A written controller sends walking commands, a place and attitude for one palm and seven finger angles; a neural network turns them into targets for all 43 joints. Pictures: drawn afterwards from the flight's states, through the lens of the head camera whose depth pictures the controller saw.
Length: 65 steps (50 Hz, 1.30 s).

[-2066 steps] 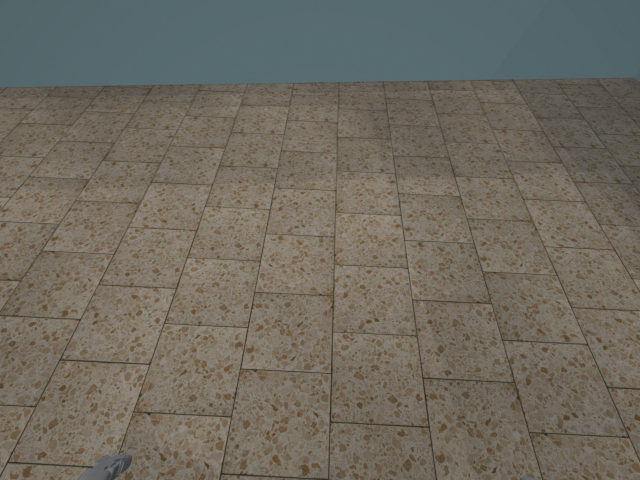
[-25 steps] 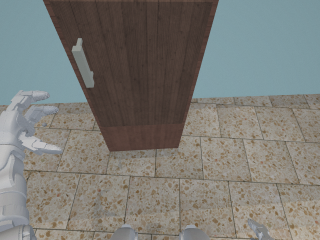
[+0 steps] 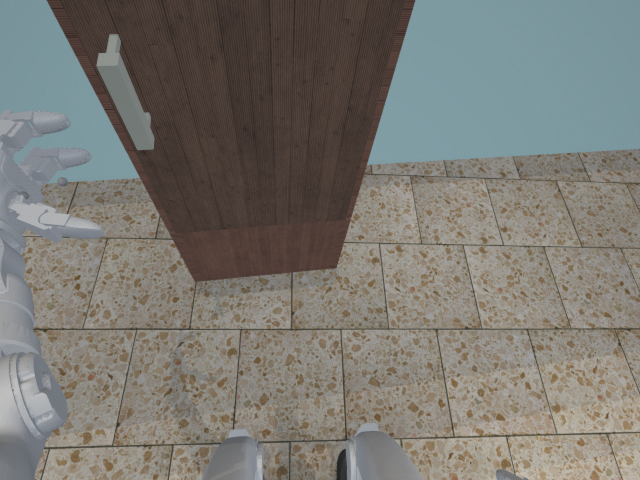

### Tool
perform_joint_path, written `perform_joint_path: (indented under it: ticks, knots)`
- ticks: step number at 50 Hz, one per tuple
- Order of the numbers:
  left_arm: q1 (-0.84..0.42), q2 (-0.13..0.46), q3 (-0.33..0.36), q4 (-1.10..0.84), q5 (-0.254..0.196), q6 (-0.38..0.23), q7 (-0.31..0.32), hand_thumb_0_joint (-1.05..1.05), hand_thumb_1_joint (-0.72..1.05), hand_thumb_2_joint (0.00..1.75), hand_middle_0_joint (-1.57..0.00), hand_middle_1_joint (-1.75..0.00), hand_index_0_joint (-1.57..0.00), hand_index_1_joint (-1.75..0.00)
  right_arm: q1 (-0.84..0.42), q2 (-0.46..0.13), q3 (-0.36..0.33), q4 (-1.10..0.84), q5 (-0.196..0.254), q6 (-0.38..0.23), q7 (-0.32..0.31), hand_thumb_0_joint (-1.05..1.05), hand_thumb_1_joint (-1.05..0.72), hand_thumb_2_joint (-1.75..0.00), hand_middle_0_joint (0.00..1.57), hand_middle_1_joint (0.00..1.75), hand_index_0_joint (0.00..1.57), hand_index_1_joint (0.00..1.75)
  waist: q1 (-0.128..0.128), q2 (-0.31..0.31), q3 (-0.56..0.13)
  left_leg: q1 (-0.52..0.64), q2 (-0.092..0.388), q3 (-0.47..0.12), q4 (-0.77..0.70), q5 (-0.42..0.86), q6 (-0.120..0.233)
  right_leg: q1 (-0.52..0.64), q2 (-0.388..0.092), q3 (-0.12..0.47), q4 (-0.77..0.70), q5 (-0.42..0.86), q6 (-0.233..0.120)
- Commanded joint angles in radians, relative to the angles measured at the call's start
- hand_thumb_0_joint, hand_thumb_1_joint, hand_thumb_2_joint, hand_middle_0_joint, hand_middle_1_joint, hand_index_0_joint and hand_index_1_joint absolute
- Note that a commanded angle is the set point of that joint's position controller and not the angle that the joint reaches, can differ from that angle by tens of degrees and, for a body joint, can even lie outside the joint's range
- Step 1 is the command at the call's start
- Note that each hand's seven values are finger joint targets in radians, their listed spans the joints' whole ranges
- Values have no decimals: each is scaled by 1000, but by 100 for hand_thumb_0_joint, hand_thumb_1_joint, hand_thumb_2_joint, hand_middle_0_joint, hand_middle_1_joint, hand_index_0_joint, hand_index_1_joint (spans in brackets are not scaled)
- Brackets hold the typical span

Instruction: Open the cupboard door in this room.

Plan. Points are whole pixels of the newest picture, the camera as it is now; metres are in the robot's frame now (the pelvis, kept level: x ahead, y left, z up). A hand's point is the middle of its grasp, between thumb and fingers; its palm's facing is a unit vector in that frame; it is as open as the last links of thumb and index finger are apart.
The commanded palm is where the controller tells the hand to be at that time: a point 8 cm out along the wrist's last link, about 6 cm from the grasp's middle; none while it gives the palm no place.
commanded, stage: move the hooked fingers beside the handle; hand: left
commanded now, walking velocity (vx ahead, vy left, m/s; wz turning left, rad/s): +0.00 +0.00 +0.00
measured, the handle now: (130, 95) +0.60 +0.25 +0.06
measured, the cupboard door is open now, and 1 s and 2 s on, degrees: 0 0 0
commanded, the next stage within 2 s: slide the fingers in behind the handle in 1.48 s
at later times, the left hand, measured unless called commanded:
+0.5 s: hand (67, 132) +0.51 +0.30 +0.08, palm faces +0.11 -0.99 -0.03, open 14.0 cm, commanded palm +0.50 +0.34 +0.07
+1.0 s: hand (51, 129) +0.53 +0.33 +0.07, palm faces +0.11 -0.99 -0.02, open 14.0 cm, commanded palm +0.52 +0.35 +0.06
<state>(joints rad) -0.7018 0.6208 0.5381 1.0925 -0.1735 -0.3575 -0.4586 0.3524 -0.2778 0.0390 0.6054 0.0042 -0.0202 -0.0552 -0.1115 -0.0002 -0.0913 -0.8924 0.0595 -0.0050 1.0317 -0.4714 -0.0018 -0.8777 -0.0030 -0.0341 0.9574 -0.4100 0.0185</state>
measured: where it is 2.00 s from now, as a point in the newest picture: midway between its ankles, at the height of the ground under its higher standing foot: outside the picture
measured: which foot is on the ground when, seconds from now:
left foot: down 0.00-1.00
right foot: down 0.00-1.00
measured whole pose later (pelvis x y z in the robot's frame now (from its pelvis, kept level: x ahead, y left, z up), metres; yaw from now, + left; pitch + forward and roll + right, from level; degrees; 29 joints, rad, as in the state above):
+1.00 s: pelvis +0.01 +0.02 -0.01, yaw -2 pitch +27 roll -6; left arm -0.94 0.87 0.65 1.21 -0.07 -0.31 -0.48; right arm 0.42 -0.27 0.08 0.58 -0.03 0.11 -0.01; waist -0.20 0.01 -0.08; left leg -1.08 0.09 -0.02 1.11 -0.51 0.01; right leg -1.03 0.03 -0.04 0.97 -0.40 0.04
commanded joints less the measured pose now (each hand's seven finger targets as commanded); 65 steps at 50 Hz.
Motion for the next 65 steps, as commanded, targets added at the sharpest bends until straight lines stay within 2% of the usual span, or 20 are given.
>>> perform_joint_path:
  ticks: [1,5,7,8,13,15,21,24,29,30,31,36,39,43,45,47,53,58,61,65]
  knots:
    - [-402,374,72,-204,12,-74,28,0,-50,30,-30,-120,-30,-120,140,-192,-75,-65,-5,-2,-9,0,-90,-90,20,30,20,30,3,145,-440,284,-29,-27,-122,368,20,169,43,-9,-74,255,-31]
    - [-455,396,86,-203,17,-108,39,0,-50,30,-30,-120,-30,-120,155,-191,-72,-54,-12,14,-4,0,-90,-90,20,30,20,30,-8,170,-485,315,-23,-32,-100,439,17,165,47,-7,-61,298,-30]
    - [-467,373,61,-164,19,-101,31,0,-50,30,-30,-120,-30,-120,158,-191,-69,-48,-11,22,-1,0,-90,-90,20,30,20,30,-24,173,-455,304,-22,-29,-98,412,19,145,49,-7,-70,281,-28]
    - [-457,412,86,-142,26,-94,29,0,-50,30,-30,-120,-30,-120,164,-198,-70,-45,-12,28,-3,0,-90,-90,20,30,20,30,-17,161,-451,288,-22,-32,-101,413,19,156,48,-8,-70,282,-29]
    - [-503,431,57,-75,47,-51,13,0,-50,30,-30,-120,-30,-120,180,-203,-60,-45,-10,49,-7,0,-90,-90,20,30,20,30,-44,147,-414,241,-22,-32,-100,370,27,137,47,-6,-80,264,-24]
    - [-569,449,55,-87,52,-54,15,0,-50,30,-30,-120,-30,-120,190,-206,-58,-41,-14,55,-9,0,-90,-90,20,30,20,30,-61,169,-429,259,-18,-39,-93,382,27,110,48,-7,-75,262,-24]
    - [-620,541,106,-68,72,-74,25,0,-50,30,-30,-120,-30,-120,214,-211,-53,-35,-24,66,-5,0,-90,-90,20,30,20,30,-59,224,-505,279,-14,-47,-59,452,23,104,52,-8,-52,295,-27]
    - [-637,504,58,-41,85,-55,17,0,-50,30,-30,-120,-30,-120,223,-210,-48,-34,-24,78,-1,0,-90,-90,20,30,20,30,-76,261,-485,301,-11,-53,-57,474,21,60,52,-15,-52,289,-29]
    - [-714,552,54,33,100,-4,13,0,-50,30,-30,-120,-30,-120,232,-215,-31,-41,-19,90,-8,0,-90,-90,20,30,20,30,-113,206,-439,199,-13,-49,-39,409,37,54,52,-11,-55,276,-21]
    - [-748,594,74,29,104,-2,16,0,-50,30,-30,-120,-30,-120,234,-221,-29,-40,-19,90,-11,0,-90,-90,20,30,20,30,-122,191,-456,182,-9,-49,-30,392,39,57,53,-8,-54,267,-15]
    - [-764,648,100,23,113,-5,19,0,-50,30,-30,-120,-30,-120,236,-224,-26,-43,-21,90,-12,0,-90,-90,20,30,20,30,-115,220,-476,170,-11,-47,-22,398,39,73,53,-3,-49,275,-15]
    - [-663,700,150,-20,129,-23,11,0,-50,30,-30,-120,-30,-120,259,-225,-32,-57,-33,98,5,0,-90,-90,20,30,20,30,-73,298,-610,262,-4,-51,-1,545,26,92,58,-11,-16,363,-26]
    - [-601,672,147,6,110,-1,-14,0,-50,30,-30,-120,-30,-120,257,-222,-31,-71,-28,110,14,0,-90,-90,20,30,20,30,-69,265,-557,235,-3,-47,-9,546,30,106,64,-16,-22,379,-27]
    - [-625,659,151,-53,92,7,-34,0,-50,30,-30,-120,-30,-120,261,-225,-38,-67,-25,121,19,0,-90,-90,20,30,20,30,-79,255,-561,270,4,-53,-13,551,31,73,71,-26,-33,359,-20]
    - [-646,668,172,-115,82,-18,-31,0,-50,30,-30,-120,-30,-120,269,-227,-46,-57,-29,120,21,0,-90,-90,20,30,20,30,-74,300,-602,342,9,-67,-10,613,22,47,73,-30,-30,362,-25]
    - [-622,604,141,-152,76,-34,-28,0,-50,30,-30,-120,-30,-120,270,-219,-49,-49,-30,121,29,0,-90,-90,20,30,20,30,-69,346,-620,419,13,-75,-9,679,10,8,77,-38,-35,349,-29]
    - [-612,477,41,-12,73,20,-20,0,-50,30,-30,-120,-30,-120,257,-214,-42,-35,-23,127,26,0,-90,-90,20,30,20,30,-106,258,-429,324,6,-78,-43,512,15,-39,74,-49,-67,254,-26]
    - [-667,500,34,-65,103,5,18,0,-50,30,-30,-120,-30,-120,256,-210,-37,-43,-31,120,20,0,-90,-90,20,30,20,30,-103,296,-461,346,4,-83,-42,526,9,-48,67,-46,-55,252,-31]
    - [-709,577,104,-124,98,-48,43,0,-50,30,-30,-120,-30,-120,250,-213,-41,-42,-38,113,21,0,-90,-90,20,30,20,30,-90,316,-545,374,6,-86,-23,575,2,-14,68,-41,-36,286,-35]
    - [-653,566,103,-81,103,-50,46,0,-50,30,-30,-120,-30,-120,245,-211,-39,-45,-36,113,30,0,-90,-90,20,30,20,30,-82,315,-548,367,6,-78,-20,592,4,10,69,-40,-35,307,-34]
